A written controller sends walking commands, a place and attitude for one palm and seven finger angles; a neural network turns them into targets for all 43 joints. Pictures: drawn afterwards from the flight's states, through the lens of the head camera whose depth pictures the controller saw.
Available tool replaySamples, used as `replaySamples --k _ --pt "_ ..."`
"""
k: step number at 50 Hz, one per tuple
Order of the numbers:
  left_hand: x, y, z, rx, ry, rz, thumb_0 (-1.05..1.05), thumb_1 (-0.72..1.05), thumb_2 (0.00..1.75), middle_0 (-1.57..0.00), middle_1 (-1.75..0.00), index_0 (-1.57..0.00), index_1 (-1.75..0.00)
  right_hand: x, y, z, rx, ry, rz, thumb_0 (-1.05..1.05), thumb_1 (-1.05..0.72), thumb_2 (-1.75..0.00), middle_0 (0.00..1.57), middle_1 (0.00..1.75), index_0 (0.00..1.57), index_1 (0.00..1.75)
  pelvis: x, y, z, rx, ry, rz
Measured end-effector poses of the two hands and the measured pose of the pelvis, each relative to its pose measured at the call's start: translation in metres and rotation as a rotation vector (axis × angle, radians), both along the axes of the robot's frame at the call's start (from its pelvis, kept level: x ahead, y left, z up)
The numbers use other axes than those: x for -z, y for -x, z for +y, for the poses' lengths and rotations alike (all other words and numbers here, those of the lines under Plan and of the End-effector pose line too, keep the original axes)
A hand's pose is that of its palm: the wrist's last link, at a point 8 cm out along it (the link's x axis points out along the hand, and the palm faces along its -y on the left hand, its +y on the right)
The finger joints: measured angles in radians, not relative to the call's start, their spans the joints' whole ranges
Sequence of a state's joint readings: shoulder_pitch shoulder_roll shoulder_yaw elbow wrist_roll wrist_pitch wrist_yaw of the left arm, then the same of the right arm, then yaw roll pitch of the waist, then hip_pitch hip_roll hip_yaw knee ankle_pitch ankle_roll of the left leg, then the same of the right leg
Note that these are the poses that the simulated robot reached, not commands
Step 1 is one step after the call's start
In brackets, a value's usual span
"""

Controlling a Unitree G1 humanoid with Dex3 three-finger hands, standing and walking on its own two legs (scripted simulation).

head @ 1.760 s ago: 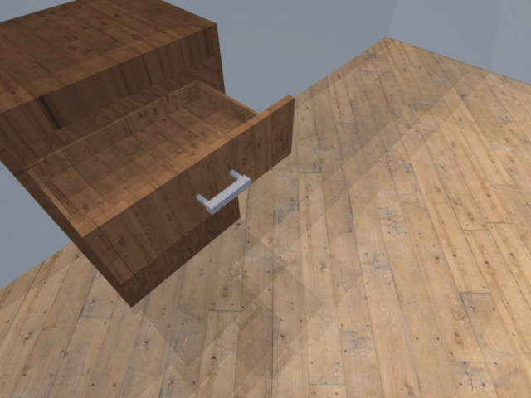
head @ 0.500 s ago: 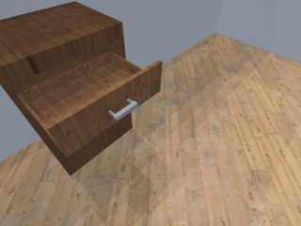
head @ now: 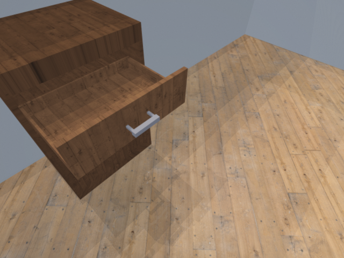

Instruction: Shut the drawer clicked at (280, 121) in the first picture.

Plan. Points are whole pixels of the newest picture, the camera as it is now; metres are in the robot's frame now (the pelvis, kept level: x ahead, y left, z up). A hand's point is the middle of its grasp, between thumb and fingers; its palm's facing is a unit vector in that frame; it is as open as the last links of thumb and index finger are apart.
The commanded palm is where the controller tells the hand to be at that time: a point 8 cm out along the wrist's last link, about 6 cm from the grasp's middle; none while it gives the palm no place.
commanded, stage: walk to a spot facing it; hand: left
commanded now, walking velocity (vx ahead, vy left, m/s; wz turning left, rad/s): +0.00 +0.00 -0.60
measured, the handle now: (142, 122) +0.56 +0.15 -0.07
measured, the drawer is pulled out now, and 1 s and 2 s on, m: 0.30 0.30 0.30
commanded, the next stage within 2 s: none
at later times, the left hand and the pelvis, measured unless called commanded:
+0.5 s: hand out of the picture +0.05 +0.16 -0.17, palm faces -0.20 -0.95 -0.23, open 7.4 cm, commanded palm none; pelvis -0.02 -0.03 -0.01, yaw -15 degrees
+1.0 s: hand (129, 235) +0.21 +0.14 -0.16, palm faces -0.54 -0.82 -0.21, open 7.4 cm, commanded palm none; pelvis +0.02 +0.00 +0.00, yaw -34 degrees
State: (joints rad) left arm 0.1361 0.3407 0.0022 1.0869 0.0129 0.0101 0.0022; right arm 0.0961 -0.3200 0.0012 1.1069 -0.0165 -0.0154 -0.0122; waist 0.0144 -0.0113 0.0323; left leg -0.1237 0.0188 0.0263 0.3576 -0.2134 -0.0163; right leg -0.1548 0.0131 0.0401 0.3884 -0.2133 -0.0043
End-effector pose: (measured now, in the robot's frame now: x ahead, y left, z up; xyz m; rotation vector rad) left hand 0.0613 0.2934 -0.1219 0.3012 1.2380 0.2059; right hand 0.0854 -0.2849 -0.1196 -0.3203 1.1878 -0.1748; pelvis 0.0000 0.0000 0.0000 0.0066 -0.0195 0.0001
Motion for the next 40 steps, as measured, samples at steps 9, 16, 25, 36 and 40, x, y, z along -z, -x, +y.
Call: replaySamples --k 9,16,25,36,40 --pt "0.021 0.007 -0.032 0.063 0.044 0.077 0.01 0.90 0.90 -0.20 -0.30 -0.20 -0.30 0.024 0.033 0.017 0.120 -0.079 -0.019 0.01 -0.90 -0.90 0.20 0.30 0.20 0.30 0.014 0.009 -0.007 0.112 -0.034 -0.002" --pt "0.029 0.012 -0.072 0.098 0.061 0.070 0.01 0.90 0.90 -0.20 -0.30 -0.20 -0.30 0.052 0.072 0.005 0.220 -0.133 0.049 0.01 -0.90 -0.90 0.20 0.30 0.20 0.30 0.028 0.015 -0.027 0.165 -0.015 -0.008" --pt "0.019 0.010 -0.089 0.166 0.094 0.114 0.01 0.90 0.90 -0.21 -0.30 -0.20 -0.30 0.026 0.088 -0.004 0.315 -0.104 0.012 0.01 -0.91 -0.90 0.20 0.30 0.20 0.30 0.009 0.021 -0.026 0.267 -0.027 0.024" --pt "0.029 -0.049 -0.052 0.303 0.098 0.045 0.01 0.90 0.90 -0.21 -0.30 -0.20 -0.30 0.003 0.093 0.019 0.399 -0.019 -0.146 0.01 -0.91 -0.90 0.20 0.30 0.20 0.30 0.015 0.019 0.012 0.399 0.006 0.049" --pt "0.021 -0.085 -0.049 0.374 0.115 0.006 0.01 0.90 0.90 -0.20 -0.30 -0.20 -0.30 -0.007 0.125 0.038 0.443 -0.011 -0.112 0.01 -0.91 -0.90 0.20 0.30 0.20 0.30 0.007 0.014 0.018 0.448 0.018 0.030"
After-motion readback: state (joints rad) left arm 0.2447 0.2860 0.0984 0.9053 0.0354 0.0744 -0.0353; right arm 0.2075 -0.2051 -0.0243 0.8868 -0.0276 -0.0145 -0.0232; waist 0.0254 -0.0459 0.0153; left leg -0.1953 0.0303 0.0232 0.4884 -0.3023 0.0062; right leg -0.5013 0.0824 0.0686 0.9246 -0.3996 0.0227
